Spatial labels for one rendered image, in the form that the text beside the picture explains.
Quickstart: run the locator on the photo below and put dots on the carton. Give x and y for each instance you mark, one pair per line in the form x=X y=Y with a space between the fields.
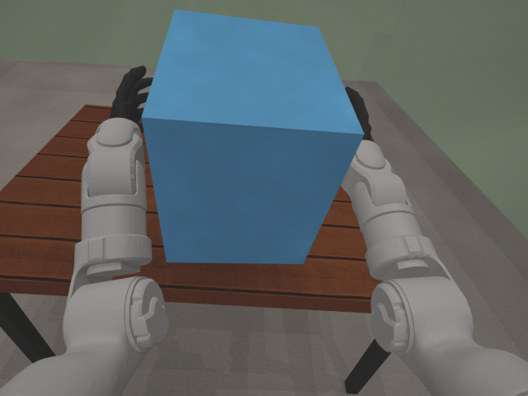
x=249 y=133

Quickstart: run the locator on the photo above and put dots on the right robot forearm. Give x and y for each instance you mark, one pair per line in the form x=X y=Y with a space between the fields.
x=395 y=245

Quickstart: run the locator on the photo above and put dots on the robot left hand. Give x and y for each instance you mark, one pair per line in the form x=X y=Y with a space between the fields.
x=127 y=98

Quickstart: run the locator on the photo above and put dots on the robot right upper arm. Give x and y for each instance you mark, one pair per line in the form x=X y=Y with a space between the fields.
x=427 y=323

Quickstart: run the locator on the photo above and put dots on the table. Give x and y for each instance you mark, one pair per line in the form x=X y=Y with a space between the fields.
x=41 y=221

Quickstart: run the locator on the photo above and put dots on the robot left upper arm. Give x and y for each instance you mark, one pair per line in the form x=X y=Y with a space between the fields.
x=109 y=328

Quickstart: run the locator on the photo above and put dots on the left robot forearm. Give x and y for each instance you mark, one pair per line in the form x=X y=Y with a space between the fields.
x=113 y=207

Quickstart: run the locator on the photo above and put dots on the robot right hand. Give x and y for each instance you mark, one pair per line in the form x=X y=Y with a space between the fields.
x=360 y=110

